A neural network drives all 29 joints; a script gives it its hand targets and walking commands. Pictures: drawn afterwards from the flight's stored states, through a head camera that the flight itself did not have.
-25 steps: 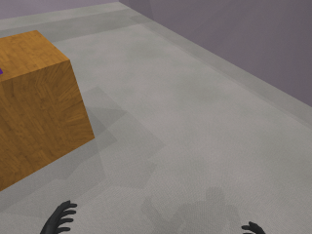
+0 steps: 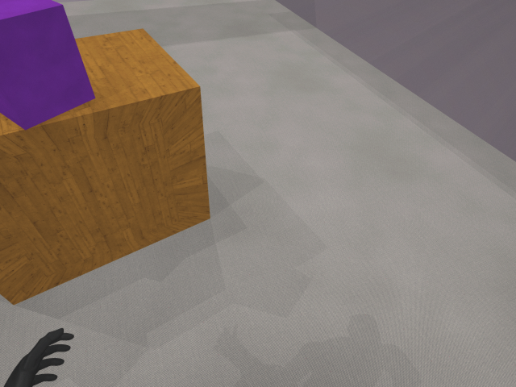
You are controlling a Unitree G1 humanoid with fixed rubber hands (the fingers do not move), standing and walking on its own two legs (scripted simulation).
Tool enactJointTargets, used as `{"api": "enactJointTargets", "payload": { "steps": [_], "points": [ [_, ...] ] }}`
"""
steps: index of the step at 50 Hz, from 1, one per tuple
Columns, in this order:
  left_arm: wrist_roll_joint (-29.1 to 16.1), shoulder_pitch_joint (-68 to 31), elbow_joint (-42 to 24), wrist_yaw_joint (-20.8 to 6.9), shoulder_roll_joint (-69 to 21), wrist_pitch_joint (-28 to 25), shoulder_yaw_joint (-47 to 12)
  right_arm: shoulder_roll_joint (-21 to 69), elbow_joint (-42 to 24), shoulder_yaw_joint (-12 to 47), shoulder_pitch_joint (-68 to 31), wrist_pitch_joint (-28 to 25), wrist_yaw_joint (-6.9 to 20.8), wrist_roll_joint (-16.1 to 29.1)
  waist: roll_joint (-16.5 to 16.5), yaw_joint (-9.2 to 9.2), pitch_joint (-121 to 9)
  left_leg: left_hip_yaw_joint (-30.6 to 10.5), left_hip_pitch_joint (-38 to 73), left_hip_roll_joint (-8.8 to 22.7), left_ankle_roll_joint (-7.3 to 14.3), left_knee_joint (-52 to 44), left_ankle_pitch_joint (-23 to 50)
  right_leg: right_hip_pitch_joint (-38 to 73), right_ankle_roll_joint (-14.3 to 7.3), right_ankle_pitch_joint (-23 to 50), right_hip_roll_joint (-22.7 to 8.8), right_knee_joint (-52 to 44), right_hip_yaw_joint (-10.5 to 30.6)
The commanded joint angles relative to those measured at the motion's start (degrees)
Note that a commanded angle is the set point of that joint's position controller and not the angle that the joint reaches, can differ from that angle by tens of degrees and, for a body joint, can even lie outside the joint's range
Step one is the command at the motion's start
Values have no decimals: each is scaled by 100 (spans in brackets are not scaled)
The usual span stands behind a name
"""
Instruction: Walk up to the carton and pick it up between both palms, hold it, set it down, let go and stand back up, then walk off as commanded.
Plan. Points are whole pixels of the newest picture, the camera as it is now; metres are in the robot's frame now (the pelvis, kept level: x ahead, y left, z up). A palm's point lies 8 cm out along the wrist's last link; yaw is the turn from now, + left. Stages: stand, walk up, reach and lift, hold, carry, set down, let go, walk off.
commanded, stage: walk up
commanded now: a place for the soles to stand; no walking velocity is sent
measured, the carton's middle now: (21, 57) +0.91 +0.60 +0.07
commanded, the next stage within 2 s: none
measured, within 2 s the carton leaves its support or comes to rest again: neither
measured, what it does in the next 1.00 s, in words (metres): walks ahead, turning left: right foot, then left foot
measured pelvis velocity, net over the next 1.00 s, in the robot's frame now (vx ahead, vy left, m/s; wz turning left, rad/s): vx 0.24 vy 0.16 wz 0.32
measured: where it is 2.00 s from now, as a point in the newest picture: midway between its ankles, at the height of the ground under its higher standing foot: (157, 334)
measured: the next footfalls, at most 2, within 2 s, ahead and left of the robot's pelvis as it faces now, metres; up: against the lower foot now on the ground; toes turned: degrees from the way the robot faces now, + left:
right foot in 0.22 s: +0.19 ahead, -0.09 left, +0.00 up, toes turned +4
left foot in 0.66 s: +0.25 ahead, +0.27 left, +0.00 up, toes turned +12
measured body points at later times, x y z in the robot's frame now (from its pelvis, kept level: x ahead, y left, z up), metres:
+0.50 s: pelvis +0.12 +0.05 +0.02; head +0.14 +0.02 +0.47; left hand +0.17 +0.41 -0.01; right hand +0.28 -0.25 -0.09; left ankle +0.16 +0.23 -0.65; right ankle +0.15 -0.09 -0.71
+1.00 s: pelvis +0.24 +0.16 +0.01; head +0.26 +0.16 +0.46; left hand +0.28 +0.52 -0.05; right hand +0.41 -0.14 -0.08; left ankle +0.21 +0.26 -0.71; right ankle +0.33 +0.05 -0.69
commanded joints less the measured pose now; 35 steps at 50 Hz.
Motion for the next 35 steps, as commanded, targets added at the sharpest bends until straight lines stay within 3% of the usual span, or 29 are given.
{"api": "enactJointTargets", "payload": {
  "steps": [1,2,3,5,6,7,8,9,10,11,12,13,14,15,16,17,19,21,24,25,26,28,29,30,31,32,33,34,35],
  "points": [
    [-2,251,143,1,1114,-148,341,-1338,-530,-448,216,-139,-58,-68,1086,76,159,-2799,89,835,998,-2968,-2043,-622,-127,-210,189,-622,149],
    [-12,162,65,0,1089,-168,302,-1360,-529,-422,311,-179,-55,-56,1145,-57,126,-2687,471,892,1122,-2907,-1689,-781,-164,-325,231,-1021,133],
    [-24,173,60,-10,1107,-156,279,-1471,-532,-444,427,-179,-55,-73,1007,-21,-6,-2723,737,851,1067,-2872,-1532,-655,-166,-57,245,-1206,134],
    [-54,15,-38,-1,975,-220,290,-1431,-543,-459,590,-191,-47,-133,936,-143,-163,-2809,964,950,1338,-2711,-1212,-666,-188,-252,337,-1751,27],
    [-13,-216,-27,-26,1054,-200,307,-1363,-520,-452,685,-179,-25,-106,611,-226,-181,-2865,970,936,1229,-2833,-1435,-470,-165,-276,490,-1972,-32],
    [-48,133,-49,-16,1078,-227,303,-1536,-614,-447,612,-171,-30,-127,1036,-127,-392,-2808,1023,929,1252,-2569,-1343,-326,-182,-272,448,-2160,53],
    [-32,331,-4,10,1029,-264,307,-1371,-644,-450,441,-174,-15,-127,1155,-55,-465,-2695,693,854,1250,-2381,-1166,139,-174,15,487,-2446,-29],
    [-33,453,65,43,924,-328,291,-1307,-674,-389,262,-134,2,-102,987,139,-387,-2442,-19,641,1111,-2094,-829,885,-255,490,566,-3239,-20],
    [-2,959,153,104,1001,-396,370,-1004,-790,-305,8,-122,12,-27,478,436,-768,-1785,-661,320,704,-1388,-595,2236,-314,1344,433,-4442,22],
    [58,1468,185,149,1387,-446,442,-663,-821,-186,142,-117,7,7,-431,692,-1306,-1051,-1659,-277,149,-42,-1078,3637,-528,722,-456,-4801,1323],
    [50,1473,30,188,1825,-457,618,-486,-809,-110,306,-141,-37,-66,-1123,807,-1398,-592,-2453,-735,-131,1419,-1390,3952,-818,-1016,-2039,-5062,3333],
    [-21,930,-33,236,1924,-455,640,-1163,-627,-305,422,-102,-65,-196,-398,641,-1150,-599,-2751,-361,-214,1895,-884,3551,-1023,-1547,-2518,-5241,3810],
    [-52,667,-94,235,1663,-476,561,-1407,-454,-368,680,-122,-52,-152,174,422,-878,-808,-2757,-230,-266,1966,-474,3312,-878,-1267,-2217,-5053,3275],
    [-45,648,-61,207,1408,-507,455,-1250,-312,-314,819,-164,-27,-101,59,327,-527,-738,-2514,-113,-221,2048,-86,2703,-701,-519,-1903,-4907,2483],
    [-40,482,-119,181,1281,-495,398,-1076,-246,-315,985,-168,25,-56,-303,146,-542,-637,-2131,-84,-273,2118,217,2395,-554,279,-1502,-4846,1701],
    [-30,669,-56,160,1159,-467,332,-1034,-294,-307,907,-163,61,-59,-225,221,-725,-461,-1845,-100,-259,1906,377,2404,-530,1024,-1149,-4656,1067],
    [-3,709,53,85,1159,-439,348,-825,-375,-278,762,-107,119,8,-786,291,-644,-140,-1837,-19,-265,1559,453,2273,-759,1587,-897,-4563,291],
    [-44,820,-4,55,1314,-417,413,-937,-514,-280,381,-93,137,-23,-698,449,-737,-16,-1973,204,-324,1219,410,2531,-1047,1144,-1152,-4530,397],
    [-41,819,-37,28,1492,-425,433,-988,-598,-268,69,-144,139,1,-666,607,-602,124,-1842,544,-274,563,577,2284,-1113,1134,-1280,-4428,182],
    [-45,702,-50,-3,1564,-412,435,-955,-650,-271,-93,-166,134,-10,-945,563,-448,139,-1646,660,-241,362,601,2071,-1051,1177,-1276,-4390,71],
    [-45,573,-67,0,1482,-395,402,-864,-629,-229,101,-234,131,18,-1047,486,-428,263,-1377,610,-205,-43,671,1970,-956,1815,-1133,-4254,-283],
    [-7,560,-77,-4,1565,-354,410,-986,-604,-318,125,-255,114,6,-858,451,-730,695,-448,522,-119,-352,551,1654,-943,2547,-1303,-3790,-351],
    [-9,240,-137,-23,1577,-316,412,-936,-433,-346,697,-288,100,30,-1119,95,-817,763,150,504,-55,-637,910,1370,-778,2312,-1308,-3562,-582],
    [-17,263,-88,-20,1425,-263,350,-963,-338,-435,1022,-301,57,25,-650,-42,-1040,931,879,251,-50,-727,1042,920,-635,1587,-992,-2899,-779],
    [21,631,-21,-5,1187,-230,239,-1156,-94,-533,1475,-303,-25,-43,370,-165,-1291,685,1537,-17,40,-884,663,469,-571,1069,-717,-1767,-790],
    [66,735,-76,-65,830,-189,124,-1540,-37,-663,1900,-343,-137,-67,1385,-387,-979,-591,1746,250,212,-1559,-743,-295,-434,540,-286,-309,-664],
    [36,516,-167,-63,513,-139,-7,-2010,-108,-662,1621,-347,-185,-66,2496,-295,-428,-2850,1194,1159,366,-2401,-1872,-1572,-201,-993,232,580,-366],
    [-26,346,-159,-16,956,-96,76,-2035,-278,-651,1089,-327,-177,34,1635,-165,-68,-4196,579,1763,911,-3271,-3208,-1772,-307,-657,224,680,197],
    [-69,237,-92,-17,1208,-76,121,-2057,-463,-640,618,-322,-162,136,1353,-55,446,-4275,-25,1675,935,-3685,-4049,-1839,-290,-159,27,808,457]
  ]
}}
